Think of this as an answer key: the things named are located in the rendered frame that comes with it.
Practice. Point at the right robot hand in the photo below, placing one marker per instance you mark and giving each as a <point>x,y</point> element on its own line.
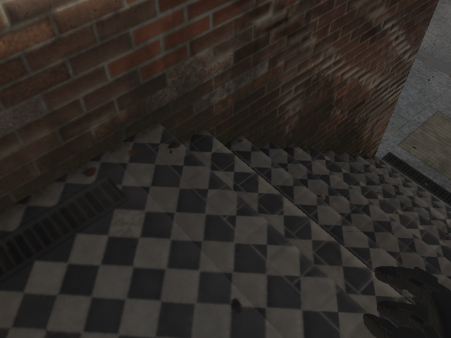
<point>431,322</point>

